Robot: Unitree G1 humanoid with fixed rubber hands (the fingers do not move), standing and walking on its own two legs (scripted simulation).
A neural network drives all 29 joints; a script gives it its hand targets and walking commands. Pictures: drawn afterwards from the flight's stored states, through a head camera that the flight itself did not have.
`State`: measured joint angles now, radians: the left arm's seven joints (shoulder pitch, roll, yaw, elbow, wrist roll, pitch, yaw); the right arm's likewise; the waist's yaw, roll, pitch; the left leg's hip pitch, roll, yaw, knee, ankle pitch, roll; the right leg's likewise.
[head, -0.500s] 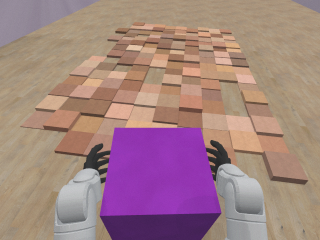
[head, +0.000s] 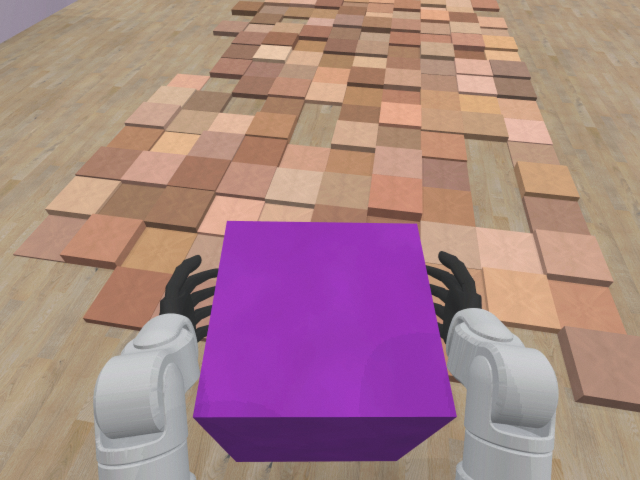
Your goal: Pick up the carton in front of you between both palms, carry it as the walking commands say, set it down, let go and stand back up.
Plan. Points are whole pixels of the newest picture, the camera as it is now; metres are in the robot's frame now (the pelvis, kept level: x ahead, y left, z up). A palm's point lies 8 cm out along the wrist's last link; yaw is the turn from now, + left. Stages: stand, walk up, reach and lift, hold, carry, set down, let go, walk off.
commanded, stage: carry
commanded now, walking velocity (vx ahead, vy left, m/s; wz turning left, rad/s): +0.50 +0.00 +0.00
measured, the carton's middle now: (319, 352) +0.28 +0.01 +0.03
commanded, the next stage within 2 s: none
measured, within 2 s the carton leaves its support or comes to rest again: neither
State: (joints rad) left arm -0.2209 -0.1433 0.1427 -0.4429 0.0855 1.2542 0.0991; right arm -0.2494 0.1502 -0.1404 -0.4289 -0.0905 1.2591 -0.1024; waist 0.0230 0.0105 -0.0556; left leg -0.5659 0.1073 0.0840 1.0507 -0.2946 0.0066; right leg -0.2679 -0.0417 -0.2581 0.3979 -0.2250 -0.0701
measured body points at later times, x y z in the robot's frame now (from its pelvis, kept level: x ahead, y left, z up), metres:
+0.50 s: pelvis +0.31 +0.04 -0.01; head +0.40 +0.05 +0.44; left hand +0.74 +0.16 +0.12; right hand +0.70 -0.14 +0.13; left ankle +0.31 +0.10 -0.74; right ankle +0.32 -0.10 -0.65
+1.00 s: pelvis +0.70 +0.01 +0.00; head +0.80 +0.01 +0.44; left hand +1.09 +0.18 +0.13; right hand +1.11 -0.12 +0.13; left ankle +0.79 +0.11 -0.69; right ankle +0.55 -0.12 -0.72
